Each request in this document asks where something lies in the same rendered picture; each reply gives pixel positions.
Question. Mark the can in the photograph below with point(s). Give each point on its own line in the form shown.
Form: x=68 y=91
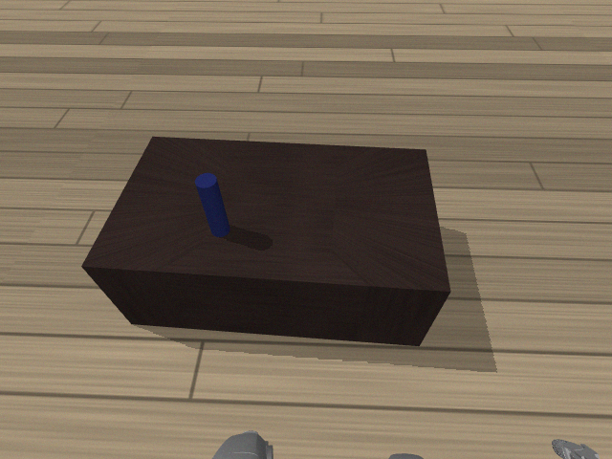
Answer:
x=213 y=205

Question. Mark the right robot hand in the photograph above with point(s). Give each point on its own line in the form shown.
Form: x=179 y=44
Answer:
x=569 y=450

